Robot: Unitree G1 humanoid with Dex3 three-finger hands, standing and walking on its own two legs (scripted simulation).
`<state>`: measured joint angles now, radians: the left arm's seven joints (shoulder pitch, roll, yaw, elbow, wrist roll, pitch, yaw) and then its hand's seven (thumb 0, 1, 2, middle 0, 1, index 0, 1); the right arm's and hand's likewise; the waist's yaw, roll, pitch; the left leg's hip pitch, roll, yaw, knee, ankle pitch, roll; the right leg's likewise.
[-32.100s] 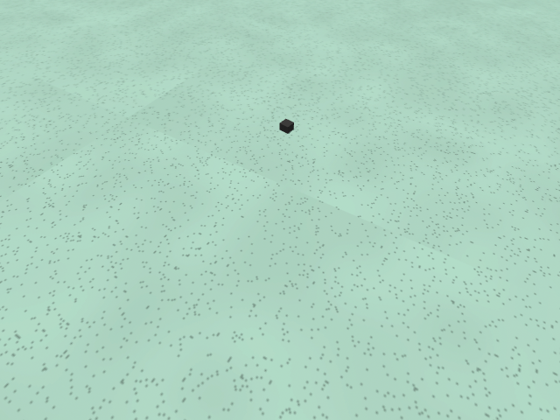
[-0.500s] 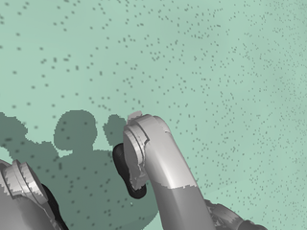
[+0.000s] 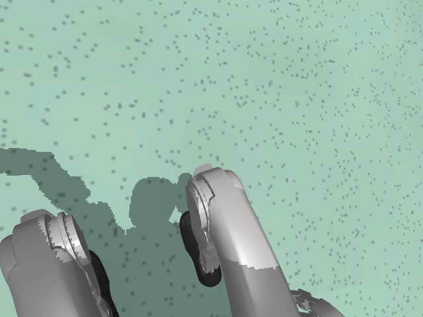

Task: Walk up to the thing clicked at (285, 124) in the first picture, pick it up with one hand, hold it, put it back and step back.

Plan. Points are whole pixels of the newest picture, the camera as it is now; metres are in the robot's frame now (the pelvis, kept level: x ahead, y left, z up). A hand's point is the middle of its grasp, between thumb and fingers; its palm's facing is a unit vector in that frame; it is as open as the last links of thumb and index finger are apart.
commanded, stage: lift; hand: left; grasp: from above
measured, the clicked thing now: out of the picture +0.45 +0.37 -0.20
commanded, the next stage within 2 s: hold in 1.62 s
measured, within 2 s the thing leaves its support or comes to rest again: neither
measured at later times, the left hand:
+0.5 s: hand out of the picture +0.39 +0.35 -0.03, palm faces +0.01 -0.45 -0.89, open 9.0 cm
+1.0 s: hand out of the picture +0.36 +0.29 +0.17, palm faces -0.06 -0.44 -0.89, open 9.2 cm
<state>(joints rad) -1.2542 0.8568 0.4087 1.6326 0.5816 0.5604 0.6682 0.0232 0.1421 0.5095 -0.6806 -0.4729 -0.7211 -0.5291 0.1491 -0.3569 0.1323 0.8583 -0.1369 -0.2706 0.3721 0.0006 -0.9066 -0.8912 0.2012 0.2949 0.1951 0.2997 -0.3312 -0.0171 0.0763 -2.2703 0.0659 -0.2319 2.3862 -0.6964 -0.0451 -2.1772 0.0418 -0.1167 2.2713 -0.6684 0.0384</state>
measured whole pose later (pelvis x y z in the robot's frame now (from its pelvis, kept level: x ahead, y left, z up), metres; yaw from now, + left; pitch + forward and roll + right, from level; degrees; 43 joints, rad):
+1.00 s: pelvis +0.03 -0.02 +0.25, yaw +9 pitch +26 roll -1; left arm -0.79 0.30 0.12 1.18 0.45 0.83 0.56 0.01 0.12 0.64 -0.72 -0.61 -0.66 -0.61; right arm 0.16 -0.30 -0.02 0.90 0.01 -0.19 0.08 0.01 -0.90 -0.89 0.20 0.30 0.20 0.30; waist -0.13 0.03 -0.23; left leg -1.38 0.10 -0.06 1.51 -0.57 -0.07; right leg -1.36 0.02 -0.04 1.51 -0.59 -0.02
